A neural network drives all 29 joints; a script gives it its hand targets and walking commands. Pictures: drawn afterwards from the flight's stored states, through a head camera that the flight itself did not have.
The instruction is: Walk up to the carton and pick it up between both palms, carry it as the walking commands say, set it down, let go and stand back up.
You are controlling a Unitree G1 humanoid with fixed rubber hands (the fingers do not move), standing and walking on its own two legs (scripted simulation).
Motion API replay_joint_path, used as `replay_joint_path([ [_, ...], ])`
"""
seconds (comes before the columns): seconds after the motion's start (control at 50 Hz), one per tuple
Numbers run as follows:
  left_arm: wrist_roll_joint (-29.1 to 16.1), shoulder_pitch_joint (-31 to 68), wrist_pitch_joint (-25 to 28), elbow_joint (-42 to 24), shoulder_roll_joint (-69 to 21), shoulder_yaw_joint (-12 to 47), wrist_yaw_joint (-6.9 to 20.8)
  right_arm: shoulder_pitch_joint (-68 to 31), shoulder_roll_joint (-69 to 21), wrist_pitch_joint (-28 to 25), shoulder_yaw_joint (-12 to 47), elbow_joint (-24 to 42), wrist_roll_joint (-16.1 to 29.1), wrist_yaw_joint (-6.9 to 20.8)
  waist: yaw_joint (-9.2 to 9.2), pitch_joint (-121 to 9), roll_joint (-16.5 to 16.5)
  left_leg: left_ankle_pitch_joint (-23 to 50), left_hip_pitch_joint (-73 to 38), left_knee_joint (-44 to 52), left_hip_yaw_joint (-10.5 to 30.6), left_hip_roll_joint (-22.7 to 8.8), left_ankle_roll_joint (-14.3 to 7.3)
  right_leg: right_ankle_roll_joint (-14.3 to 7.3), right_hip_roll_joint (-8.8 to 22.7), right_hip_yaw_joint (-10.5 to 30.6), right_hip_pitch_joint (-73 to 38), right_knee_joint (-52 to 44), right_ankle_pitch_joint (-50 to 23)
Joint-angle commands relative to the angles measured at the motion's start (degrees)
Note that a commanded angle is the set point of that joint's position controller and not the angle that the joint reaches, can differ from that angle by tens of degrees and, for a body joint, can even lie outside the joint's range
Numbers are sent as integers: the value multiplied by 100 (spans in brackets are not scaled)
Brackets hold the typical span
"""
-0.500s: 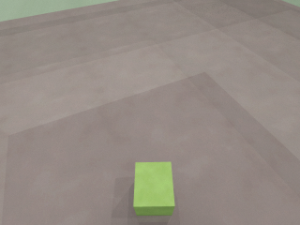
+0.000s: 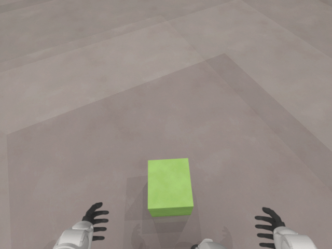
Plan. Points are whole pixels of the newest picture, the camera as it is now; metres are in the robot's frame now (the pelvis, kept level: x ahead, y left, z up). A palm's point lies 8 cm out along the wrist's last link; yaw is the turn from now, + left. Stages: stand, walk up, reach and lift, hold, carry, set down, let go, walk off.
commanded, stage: reach and lift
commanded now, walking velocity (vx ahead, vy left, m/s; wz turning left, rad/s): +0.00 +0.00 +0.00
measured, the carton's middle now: (169, 188) +0.44 +0.03 -0.64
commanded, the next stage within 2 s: none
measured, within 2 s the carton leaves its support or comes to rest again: neither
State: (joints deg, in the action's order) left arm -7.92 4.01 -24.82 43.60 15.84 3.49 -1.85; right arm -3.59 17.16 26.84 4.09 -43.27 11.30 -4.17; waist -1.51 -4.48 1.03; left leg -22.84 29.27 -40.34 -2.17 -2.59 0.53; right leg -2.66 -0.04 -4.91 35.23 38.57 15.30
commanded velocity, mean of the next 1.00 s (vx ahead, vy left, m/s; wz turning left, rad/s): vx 0.00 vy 0.00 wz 0.00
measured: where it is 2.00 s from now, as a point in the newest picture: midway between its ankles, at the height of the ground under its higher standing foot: outside the picture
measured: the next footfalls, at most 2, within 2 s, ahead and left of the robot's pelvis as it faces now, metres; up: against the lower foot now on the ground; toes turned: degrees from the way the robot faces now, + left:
none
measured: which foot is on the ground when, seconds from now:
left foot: down 0.00-1.00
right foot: down 0.00-1.00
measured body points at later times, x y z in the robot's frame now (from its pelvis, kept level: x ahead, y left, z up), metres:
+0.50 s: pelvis -0.06 +0.02 -0.04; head +0.07 +0.02 +0.39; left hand +0.17 +0.21 -0.15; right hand +0.15 -0.21 -0.16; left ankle -0.04 +0.13 -0.72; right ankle +0.04 -0.10 -0.72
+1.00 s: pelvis -0.07 +0.01 -0.07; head +0.14 +0.01 +0.32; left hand +0.31 +0.20 -0.18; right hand +0.32 -0.19 -0.19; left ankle -0.04 +0.13 -0.72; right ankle +0.03 -0.10 -0.72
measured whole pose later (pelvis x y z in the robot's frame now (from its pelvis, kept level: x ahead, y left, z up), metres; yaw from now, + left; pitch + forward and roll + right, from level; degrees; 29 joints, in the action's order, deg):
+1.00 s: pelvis -0.07 +0.01 -0.07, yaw +3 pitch +27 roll +2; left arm -0.6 36.1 -21.2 38.6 4.9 -12.5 -5.1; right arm -36.7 12.4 21.6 -9.6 -40.7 -0.4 0.6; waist -0.7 0.4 -0.6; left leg -24.8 65.5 -63.0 -1.6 1.1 0.0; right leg 0.1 1.0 1.5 71.3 60.9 16.9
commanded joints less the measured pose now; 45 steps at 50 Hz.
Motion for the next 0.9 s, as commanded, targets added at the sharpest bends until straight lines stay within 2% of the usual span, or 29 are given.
replay_joint_path([
  [0.0,-237,-1387,-1246,278,-472,345,14,1354,-666,1208,368,-120,393,125,105,-1220,-4,2187,737,578,462,318,-600,-108,115,970,-1995,-231,-2775],
  [0.04,99,-1383,-1358,-7,-366,-15,68,1525,-628,1429,92,-372,0,368,145,-1233,-109,2552,867,647,728,242,-547,-89,97,1145,-2237,-122,-3520],
  [0.1,646,-884,-1129,-1339,-594,-590,49,885,-506,1069,-595,862,-921,531,192,-1431,19,3169,887,965,853,310,-335,-93,67,1177,-2289,-55,-4279],
  [0.14,1110,-1132,-956,-1627,-541,-997,44,841,-295,863,-886,1386,-1296,544,148,-1801,-558,3104,946,706,696,437,-276,30,38,1129,-2756,159,-4506],
  [0.16,1167,-691,-786,-2287,-745,-834,97,784,-387,697,-953,1781,-1561,551,-145,-1860,-689,3013,1359,651,649,400,-195,40,8,1050,-2694,200,-4755],
  [0.18,1333,-629,-578,-2433,-696,-955,119,480,-419,457,-1087,2101,-1684,500,-33,-1799,-658,2537,1232,534,539,471,-254,132,0,1064,-2447,241,-4213],
  [0.24,1239,211,-234,-2821,-805,-794,230,268,-265,23,-1322,2301,-1606,634,-355,-1770,-89,1796,1151,-25,433,406,-168,103,-25,719,-1320,461,-2540],
  [0.28,1196,-180,-237,-2762,-1039,-810,130,359,-55,52,-1236,2180,-1355,785,-34,-2150,563,2381,902,-232,408,398,63,171,-172,528,-867,593,-2186],
  [0.3,1085,-375,-304,-2694,-1152,-567,99,642,-30,85,-1231,2153,-1392,834,-235,-2081,363,2305,938,-236,535,287,97,131,-222,472,-768,738,-2015],
  [0.34,856,-436,-300,-3280,-1031,-456,6,767,-158,47,-1070,2089,-1082,938,102,-2696,474,2169,717,-507,518,237,69,129,-206,348,-686,928,-1751],
  [0.38,864,-666,-320,-3120,-806,-574,-6,1066,-134,34,-1052,2301,-1086,955,-230,-2595,68,1533,1078,-425,419,391,10,188,-243,383,-1107,815,-1611],
  [0.42,642,-369,-386,-2782,-1257,-344,-86,379,-118,35,-1044,2114,-1131,997,4,-2127,223,676,1520,-355,373,352,6,184,-250,496,-466,975,-736],
  [0.46,776,12,-396,-2554,-1255,-552,-61,-159,-253,123,-908,2248,-1050,1003,150,-1173,-262,-582,2098,-274,483,267,-118,129,-245,398,-293,982,477],
  [0.48,774,201,-437,-2093,-1165,-631,-71,-699,-127,89,-984,2338,-944,976,235,-872,179,-1037,2292,-276,320,283,-129,112,-227,426,6,951,973],
  [0.5,742,688,-406,-2205,-1075,-652,-58,-903,-147,109,-1014,2090,-903,1032,168,-905,103,-1636,2127,-214,311,224,-211,125,-306,307,-130,1033,1456],
  [0.52,866,918,-376,-2082,-771,-1029,-66,-1410,63,115,-934,2174,-1075,961,421,-368,-361,-1599,2753,-481,264,403,-163,126,-156,522,-250,1027,1960],
  [0.54,853,1504,-302,-2408,-545,-1068,-42,-1599,57,123,-993,2298,-891,911,323,-695,-36,-1537,2502,-480,142,249,-188,203,-140,459,-337,1039,1832],
  [0.58,817,1772,-321,-2169,-585,-1059,-71,-1436,-234,229,-947,1923,-992,768,-111,-838,-571,-1028,2527,-873,127,294,-258,224,-9,719,-90,930,1589],
  [0.6,652,2049,-335,-2193,-639,-1074,-67,-1873,-157,202,-988,1810,-879,740,193,-1422,-244,-973,2095,-789,70,359,-200,242,-75,554,-8,1106,1530],
  [0.64,694,2629,-362,-1966,-607,-1207,-69,-2272,-87,259,-1083,1628,-1050,713,158,-909,-213,-1427,2807,-785,64,284,-203,188,-3,559,-138,1070,1919],
  [0.68,657,2890,-484,-1720,-940,-1024,-101,-2737,93,241,-1205,1593,-1042,668,51,-1267,85,-1312,2304,-687,-16,305,-118,200,-154,408,79,1381,1578],
  [0.72,540,3452,-477,-1772,-971,-1041,-134,-3005,271,237,-1347,1316,-1119,581,-281,-1823,-136,-1266,2148,-852,150,345,-125,274,-121,388,-49,1379,1672],
  [0.74,624,3171,-458,-1296,-844,-1278,-199,-3029,27,250,-1289,998,-1246,573,-30,-1350,-320,-938,2770,-929,104,386,-80,245,-67,495,178,1305,1422],
  [0.78,626,3473,-275,-1335,-826,-1372,-237,-3582,67,119,-1289,1204,-1117,524,24,-1876,-702,-644,2944,-1222,-36,467,-83,302,-66,609,-50,1414,1271],
  [0.8,818,3503,-161,-1146,-536,-1589,-279,-3855,166,-7,-1349,1190,-1205,501,328,-2164,-350,-581,3017,-1174,-30,523,-6,365,-181,504,49,1668,806],
  [0.82,738,3858,-107,-1038,-650,-1674,-305,-3846,56,-9,-1298,733,-1171,538,-18,-2138,-743,-610,3402,-1242,13,466,-42,288,-61,523,-236,1432,1110],
  [0.84,823,3759,-33,-1239,-727,-1768,-341,-4249,130,-117,-1291,1080,-1169,584,292,-2720,-684,-459,3152,-1266,-57,450,39,360,-50,617,-293,1589,919],
  [0.86,788,3556,-2,-915,-823,-1692,-344,-4134,97,-180,-1351,1065,-1235,543,285,-2700,-668,-418,3241,-1209,-137,551,26,479,-76,637,-553,1486,747],
  [0.88,725,3908,90,-1123,-600,-1659,-349,-4100,-198,-211,-1309,1077,-1179,487,-39,-2636,-677,-359,3082,-1081,52,429,-84,428,-109,401,-224,1588,343],
])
